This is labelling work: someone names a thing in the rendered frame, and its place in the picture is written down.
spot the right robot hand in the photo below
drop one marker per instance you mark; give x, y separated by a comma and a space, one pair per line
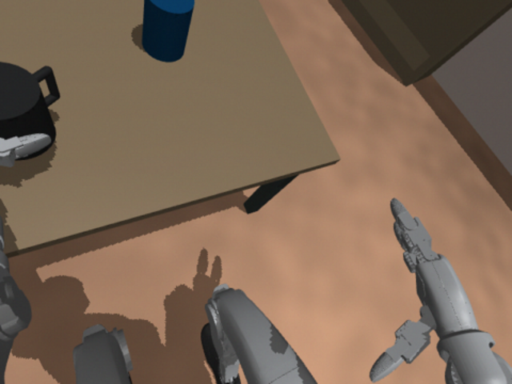
446, 307

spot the right robot arm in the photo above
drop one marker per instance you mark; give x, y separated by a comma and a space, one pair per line
469, 359

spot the right robot foot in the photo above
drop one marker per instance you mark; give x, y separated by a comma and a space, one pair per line
212, 356

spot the left robot arm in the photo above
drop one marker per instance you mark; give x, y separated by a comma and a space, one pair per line
15, 310

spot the bookshelf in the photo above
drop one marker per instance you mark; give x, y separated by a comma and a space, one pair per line
416, 37

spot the coffee table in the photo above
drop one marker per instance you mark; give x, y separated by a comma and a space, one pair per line
137, 137

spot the left robot hand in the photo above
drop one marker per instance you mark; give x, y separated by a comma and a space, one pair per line
23, 146

